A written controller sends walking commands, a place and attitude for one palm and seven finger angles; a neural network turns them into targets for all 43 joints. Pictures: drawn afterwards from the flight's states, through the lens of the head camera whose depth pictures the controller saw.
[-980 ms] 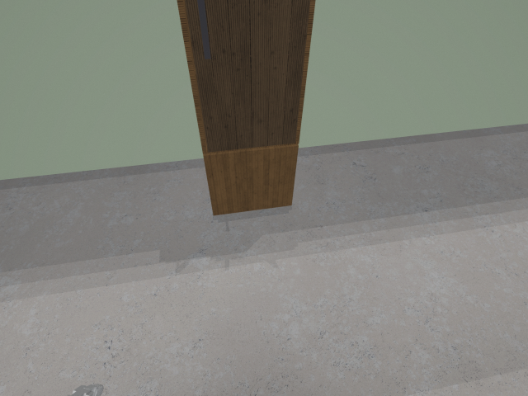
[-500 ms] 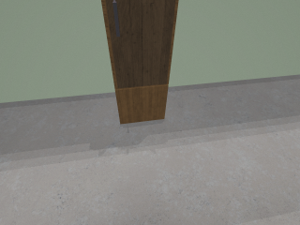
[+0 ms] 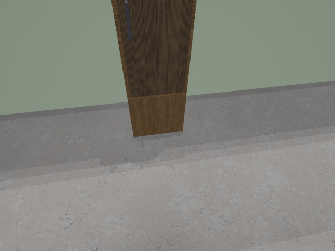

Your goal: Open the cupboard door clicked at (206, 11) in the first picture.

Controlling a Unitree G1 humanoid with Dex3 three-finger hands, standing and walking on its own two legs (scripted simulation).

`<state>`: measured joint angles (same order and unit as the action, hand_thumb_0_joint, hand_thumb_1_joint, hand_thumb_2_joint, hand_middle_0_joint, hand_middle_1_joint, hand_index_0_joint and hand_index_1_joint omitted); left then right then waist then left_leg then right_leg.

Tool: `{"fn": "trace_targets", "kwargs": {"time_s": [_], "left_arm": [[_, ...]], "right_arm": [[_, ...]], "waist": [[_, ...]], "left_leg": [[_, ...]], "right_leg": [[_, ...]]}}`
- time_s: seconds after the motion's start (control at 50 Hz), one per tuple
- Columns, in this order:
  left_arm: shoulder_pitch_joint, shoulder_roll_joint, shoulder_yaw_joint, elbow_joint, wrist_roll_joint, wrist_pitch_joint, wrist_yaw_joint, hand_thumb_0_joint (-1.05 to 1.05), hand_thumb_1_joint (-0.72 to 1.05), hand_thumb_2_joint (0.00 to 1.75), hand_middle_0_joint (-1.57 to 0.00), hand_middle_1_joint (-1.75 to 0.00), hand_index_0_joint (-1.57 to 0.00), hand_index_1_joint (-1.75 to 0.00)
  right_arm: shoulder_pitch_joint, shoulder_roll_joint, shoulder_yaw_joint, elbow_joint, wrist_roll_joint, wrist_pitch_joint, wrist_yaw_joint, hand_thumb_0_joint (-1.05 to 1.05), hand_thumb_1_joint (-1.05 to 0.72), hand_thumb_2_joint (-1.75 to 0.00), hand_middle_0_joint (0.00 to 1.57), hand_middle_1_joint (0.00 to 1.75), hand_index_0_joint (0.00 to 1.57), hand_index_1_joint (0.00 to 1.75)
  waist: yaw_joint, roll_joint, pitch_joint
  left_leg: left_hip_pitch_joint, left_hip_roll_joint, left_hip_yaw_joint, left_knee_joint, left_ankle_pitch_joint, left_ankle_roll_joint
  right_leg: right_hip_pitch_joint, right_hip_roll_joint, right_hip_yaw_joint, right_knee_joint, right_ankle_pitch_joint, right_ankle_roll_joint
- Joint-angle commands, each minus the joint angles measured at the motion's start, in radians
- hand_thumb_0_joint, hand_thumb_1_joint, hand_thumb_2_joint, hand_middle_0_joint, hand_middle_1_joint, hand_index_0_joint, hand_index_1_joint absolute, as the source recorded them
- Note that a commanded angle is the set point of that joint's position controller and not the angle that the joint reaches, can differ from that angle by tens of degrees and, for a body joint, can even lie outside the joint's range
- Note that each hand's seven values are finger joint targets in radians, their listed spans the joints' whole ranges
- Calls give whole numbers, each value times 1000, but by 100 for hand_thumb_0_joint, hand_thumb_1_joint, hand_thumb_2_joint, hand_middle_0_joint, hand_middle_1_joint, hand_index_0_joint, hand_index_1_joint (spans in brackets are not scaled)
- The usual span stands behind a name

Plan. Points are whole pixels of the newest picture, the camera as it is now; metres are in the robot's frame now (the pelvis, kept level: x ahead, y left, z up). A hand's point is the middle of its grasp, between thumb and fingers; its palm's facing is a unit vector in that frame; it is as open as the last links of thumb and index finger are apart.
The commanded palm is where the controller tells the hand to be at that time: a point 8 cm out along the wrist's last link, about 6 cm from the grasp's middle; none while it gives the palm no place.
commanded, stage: look at it before walking up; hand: left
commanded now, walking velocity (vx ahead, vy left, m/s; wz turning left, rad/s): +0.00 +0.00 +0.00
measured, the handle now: (128, 20) +1.03 +0.25 +0.12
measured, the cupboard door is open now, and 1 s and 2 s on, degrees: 0 0 0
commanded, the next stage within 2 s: walk to a spot facing it in 0.56 s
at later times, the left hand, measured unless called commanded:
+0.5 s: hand out of the picture +0.08 +0.25 -0.16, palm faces -0.02 -0.94 -0.34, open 7.4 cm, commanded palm none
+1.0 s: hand out of the picture +0.07 +0.18 -0.18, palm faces -0.10 -0.97 -0.24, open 7.4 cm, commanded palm none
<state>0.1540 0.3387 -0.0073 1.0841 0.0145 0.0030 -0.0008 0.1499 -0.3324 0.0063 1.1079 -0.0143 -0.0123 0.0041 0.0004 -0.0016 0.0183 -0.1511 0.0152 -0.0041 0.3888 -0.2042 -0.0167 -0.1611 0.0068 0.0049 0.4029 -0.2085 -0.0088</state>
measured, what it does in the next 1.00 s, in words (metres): shifts its weight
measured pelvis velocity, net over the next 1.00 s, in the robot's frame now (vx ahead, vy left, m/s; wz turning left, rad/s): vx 0.05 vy -0.02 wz -0.14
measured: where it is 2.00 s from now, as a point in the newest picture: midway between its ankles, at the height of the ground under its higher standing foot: (176, 246)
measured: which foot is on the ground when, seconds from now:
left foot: down 0.00-1.00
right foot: down 0.00-1.00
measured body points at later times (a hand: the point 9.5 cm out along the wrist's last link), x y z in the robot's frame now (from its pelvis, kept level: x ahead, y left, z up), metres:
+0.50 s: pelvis +0.01 +0.00 +0.00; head +0.01 +0.00 +0.45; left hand +0.08 +0.30 -0.13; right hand +0.09 -0.29 -0.13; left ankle +0.01 +0.13 -0.74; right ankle +0.01 -0.11 -0.74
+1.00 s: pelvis +0.05 -0.02 -0.02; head +0.06 -0.04 +0.43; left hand +0.08 +0.23 -0.16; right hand +0.04 -0.28 -0.18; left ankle +0.01 +0.13 -0.74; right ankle +0.03 -0.10 -0.75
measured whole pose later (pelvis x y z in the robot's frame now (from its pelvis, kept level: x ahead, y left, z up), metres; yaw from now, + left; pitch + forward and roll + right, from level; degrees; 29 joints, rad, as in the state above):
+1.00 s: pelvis +0.05 -0.02 -0.02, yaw -8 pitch -1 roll +0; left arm 0.34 0.22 0.04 1.03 0.03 0.02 -0.04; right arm 0.28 -0.24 -0.02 1.05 -0.02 -0.02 0.00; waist 0.02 0.03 0.02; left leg -0.17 0.10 0.11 0.65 -0.43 -0.03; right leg -0.26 0.03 -0.04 0.65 -0.35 -0.04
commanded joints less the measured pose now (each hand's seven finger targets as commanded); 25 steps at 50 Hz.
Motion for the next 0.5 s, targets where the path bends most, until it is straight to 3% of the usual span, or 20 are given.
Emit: {"fn": "trace_targets", "kwargs": {"time_s": [0.0, 0.48], "left_arm": [[-43, 207, 42, -66, -2, -29, 11, 0, 90, 90, -20, -30, -20, -30], [-48, 208, 40, -60, -2, -31, 11, 0, 90, 90, -20, -30, -20, -30]], "right_arm": [[-53, -203, -42, -63, 5, -22, -17, 0, -90, -90, 20, 30, 20, 30], [-68, -209, -39, -62, 6, -24, -18, 0, -90, -90, 20, 30, 20, 30]], "waist": [[4, -3, -25], [1, 7, -50]], "left_leg": [[-5, 94, -95, -69, 64, 44], [30, 103, -91, -79, 145, 42]], "right_leg": [[-21, -123, 120, -95, 20, -26], [17, -126, 104, -85, 138, -22]]}}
